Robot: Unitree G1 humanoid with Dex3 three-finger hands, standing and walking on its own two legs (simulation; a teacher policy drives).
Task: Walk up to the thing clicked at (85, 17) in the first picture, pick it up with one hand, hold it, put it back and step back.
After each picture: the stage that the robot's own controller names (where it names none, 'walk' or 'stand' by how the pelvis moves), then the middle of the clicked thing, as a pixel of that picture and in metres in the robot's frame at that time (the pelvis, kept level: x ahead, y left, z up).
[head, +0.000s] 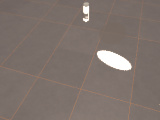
stand; (86, 12) +1.94 +0.02 -0.66
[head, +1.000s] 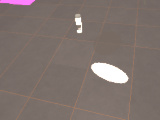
walk; (78, 23) +1.79 +0.22 -0.64
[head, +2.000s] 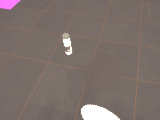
walk; (67, 44) +1.21 +0.29 -0.65
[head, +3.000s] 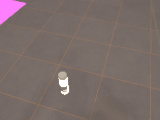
walk; (63, 83) +0.75 +0.23 -0.64
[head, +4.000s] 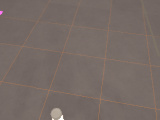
walk; (58, 119) +0.42 +0.19 -0.63
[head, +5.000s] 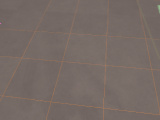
stand; out of the picture +0.35 +0.20 -0.66
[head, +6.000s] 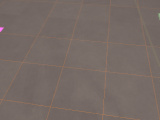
stand; out of the picture +0.35 +0.20 -0.66
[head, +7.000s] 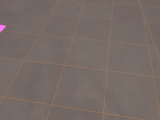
stand; out of the picture +0.35 +0.20 -0.66
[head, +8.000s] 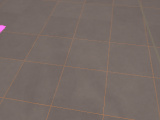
stand; out of the picture +0.35 +0.20 -0.66
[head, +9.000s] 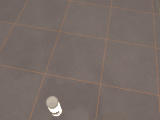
go down; (54, 107) +0.39 +0.19 -0.57
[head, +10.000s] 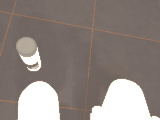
go down; (30, 56) +0.45 +0.22 -0.26
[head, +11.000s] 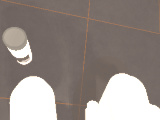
close in; (20, 49) +0.44 +0.23 -0.23
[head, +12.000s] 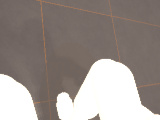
close; out of the picture +0.43 +0.28 -0.16
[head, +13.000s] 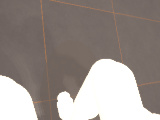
lift; out of the picture +0.41 +0.28 -0.16
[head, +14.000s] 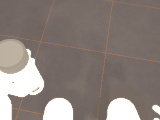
lift; (24, 73) +0.34 +0.20 +0.01
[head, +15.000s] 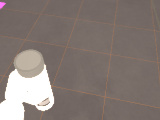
hold; (38, 84) +0.32 +0.17 +0.04
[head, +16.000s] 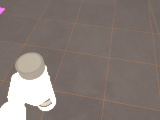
hold; (39, 86) +0.32 +0.17 +0.03
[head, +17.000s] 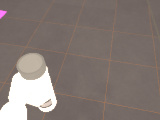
hold; (40, 86) +0.32 +0.17 +0.03
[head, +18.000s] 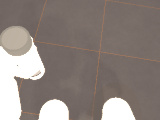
crouch; (27, 58) +0.41 +0.19 -0.03
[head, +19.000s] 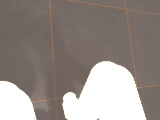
lower; out of the picture +0.43 +0.29 -0.17
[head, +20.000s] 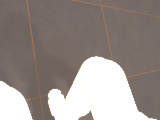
lower; out of the picture +0.44 +0.30 -0.17
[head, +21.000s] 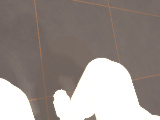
lower; out of the picture +0.42 +0.30 -0.17
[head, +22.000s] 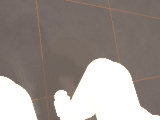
lower; out of the picture +0.42 +0.30 -0.16
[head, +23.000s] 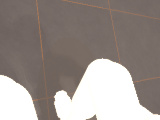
rest; out of the picture +0.41 +0.31 -0.16
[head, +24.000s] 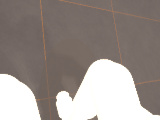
open; out of the picture +0.40 +0.30 -0.17
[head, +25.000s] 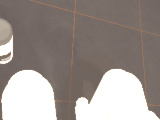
stand; (0, 45) +0.42 +0.27 -0.19
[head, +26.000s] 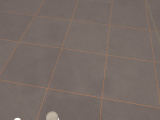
stand; out of the picture +0.38 +0.19 -0.57
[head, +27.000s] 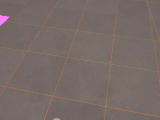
stand; out of the picture +0.38 +0.19 -0.60
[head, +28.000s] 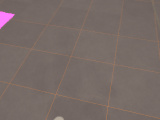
stand; out of the picture +0.38 +0.19 -0.61
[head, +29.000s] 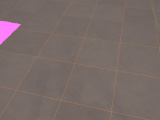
stand; out of the picture +0.39 +0.18 -0.66
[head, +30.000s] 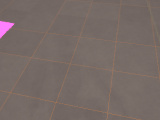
stand; out of the picture +0.35 +0.20 -0.66
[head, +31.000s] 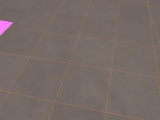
stand; out of the picture +0.35 +0.21 -0.66
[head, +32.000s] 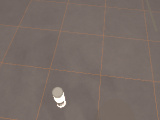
walk; (59, 97) +0.47 +0.19 -0.63
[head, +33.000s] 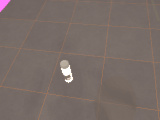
walk; (66, 71) +0.76 +0.24 -0.64
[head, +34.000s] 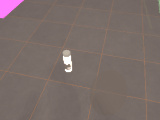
stand; (67, 61) +1.01 +0.21 -0.64
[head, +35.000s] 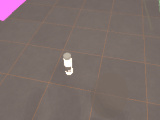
stand; (68, 64) +0.99 +0.19 -0.66
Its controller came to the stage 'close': yes
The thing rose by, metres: 0.67
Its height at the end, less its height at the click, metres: +0.00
